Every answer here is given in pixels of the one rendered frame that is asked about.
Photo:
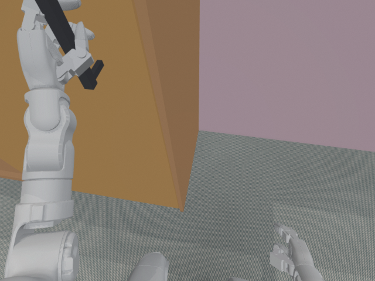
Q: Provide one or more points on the robot left upper arm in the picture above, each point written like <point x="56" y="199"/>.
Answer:
<point x="45" y="256"/>

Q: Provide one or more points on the left robot thigh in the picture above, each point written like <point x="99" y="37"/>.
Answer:
<point x="151" y="267"/>

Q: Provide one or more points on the wardrobe door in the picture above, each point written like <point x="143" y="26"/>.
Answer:
<point x="119" y="147"/>
<point x="6" y="167"/>

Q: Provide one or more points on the handle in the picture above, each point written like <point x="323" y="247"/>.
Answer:
<point x="59" y="25"/>

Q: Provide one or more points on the left robot forearm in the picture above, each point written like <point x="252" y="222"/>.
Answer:
<point x="48" y="164"/>

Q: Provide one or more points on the right robot forearm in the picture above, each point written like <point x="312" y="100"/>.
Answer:
<point x="306" y="273"/>

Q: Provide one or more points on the robot left hand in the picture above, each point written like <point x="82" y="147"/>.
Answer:
<point x="39" y="49"/>

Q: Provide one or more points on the robot right hand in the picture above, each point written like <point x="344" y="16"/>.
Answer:
<point x="297" y="253"/>

